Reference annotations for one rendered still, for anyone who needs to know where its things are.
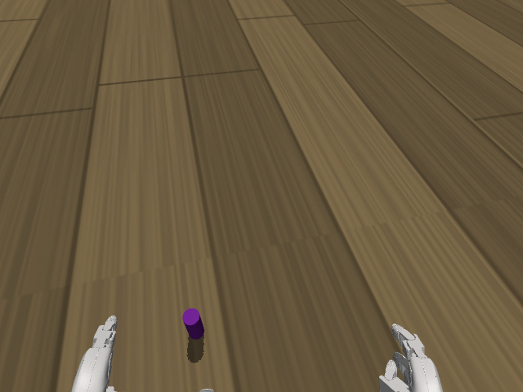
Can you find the can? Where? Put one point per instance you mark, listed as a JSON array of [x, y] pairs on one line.
[[193, 323]]

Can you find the left robot hand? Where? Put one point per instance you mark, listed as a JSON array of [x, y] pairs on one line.
[[93, 373]]

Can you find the right robot hand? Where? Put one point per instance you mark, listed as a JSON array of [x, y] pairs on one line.
[[419, 372]]

